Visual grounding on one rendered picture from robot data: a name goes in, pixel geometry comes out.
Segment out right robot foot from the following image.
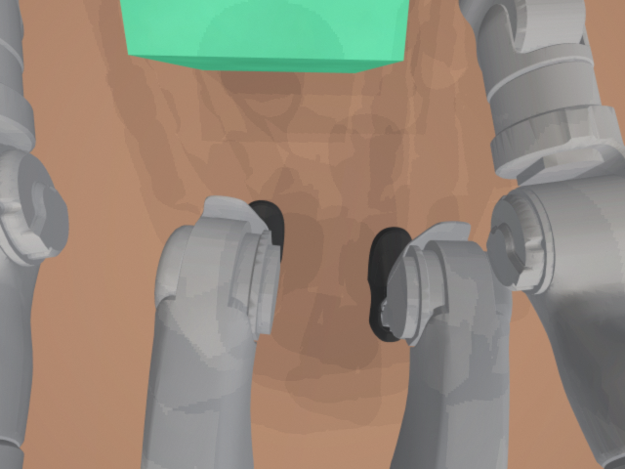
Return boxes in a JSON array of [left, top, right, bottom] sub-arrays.
[[367, 227, 412, 342]]

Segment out left robot thigh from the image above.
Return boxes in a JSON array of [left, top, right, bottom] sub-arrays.
[[141, 216, 280, 469]]

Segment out robot left forearm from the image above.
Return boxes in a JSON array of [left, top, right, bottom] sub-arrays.
[[0, 0, 36, 152]]

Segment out robot left upper arm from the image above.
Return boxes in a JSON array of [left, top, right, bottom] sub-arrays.
[[0, 144, 69, 469]]

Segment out carton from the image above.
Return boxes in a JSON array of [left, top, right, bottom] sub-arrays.
[[120, 0, 409, 73]]

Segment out robot right upper arm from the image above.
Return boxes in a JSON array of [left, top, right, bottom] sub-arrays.
[[486, 174, 625, 469]]

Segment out robot right forearm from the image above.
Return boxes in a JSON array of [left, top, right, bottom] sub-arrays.
[[459, 0, 625, 187]]

